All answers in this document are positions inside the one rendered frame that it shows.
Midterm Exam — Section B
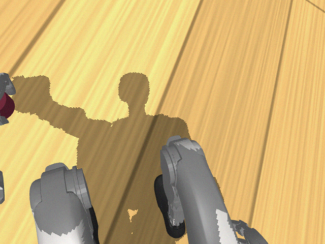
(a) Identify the right robot foot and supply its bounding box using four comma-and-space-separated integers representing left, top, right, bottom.
154, 174, 185, 238

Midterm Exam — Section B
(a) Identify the left robot hand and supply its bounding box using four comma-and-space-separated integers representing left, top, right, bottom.
0, 73, 16, 126

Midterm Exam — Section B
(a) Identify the left robot foot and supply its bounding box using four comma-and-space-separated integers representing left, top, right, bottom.
89, 206, 100, 244

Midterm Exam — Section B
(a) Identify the right robot hand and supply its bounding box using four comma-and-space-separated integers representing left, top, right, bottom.
231, 220, 268, 244

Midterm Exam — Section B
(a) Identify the tin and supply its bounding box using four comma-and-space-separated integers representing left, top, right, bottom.
0, 93, 15, 118

